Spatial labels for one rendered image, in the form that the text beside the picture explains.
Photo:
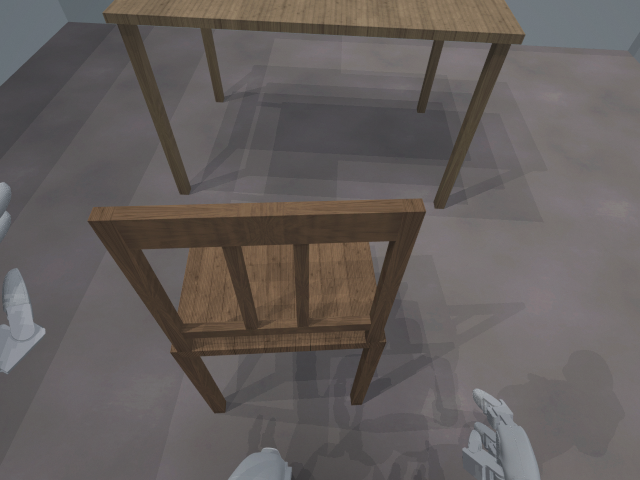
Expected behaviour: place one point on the robot right hand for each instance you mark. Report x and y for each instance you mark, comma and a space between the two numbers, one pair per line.
510, 454

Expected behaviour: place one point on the left robot thigh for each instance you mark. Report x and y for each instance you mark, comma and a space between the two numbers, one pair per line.
262, 466

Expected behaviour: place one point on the table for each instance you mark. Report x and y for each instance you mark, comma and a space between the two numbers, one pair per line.
483, 21

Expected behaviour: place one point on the robot left hand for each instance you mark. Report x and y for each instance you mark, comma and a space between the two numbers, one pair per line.
23, 334

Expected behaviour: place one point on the robot left shin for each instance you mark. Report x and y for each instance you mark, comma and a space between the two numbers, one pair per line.
271, 450

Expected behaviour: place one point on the chair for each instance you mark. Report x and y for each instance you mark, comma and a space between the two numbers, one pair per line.
267, 277

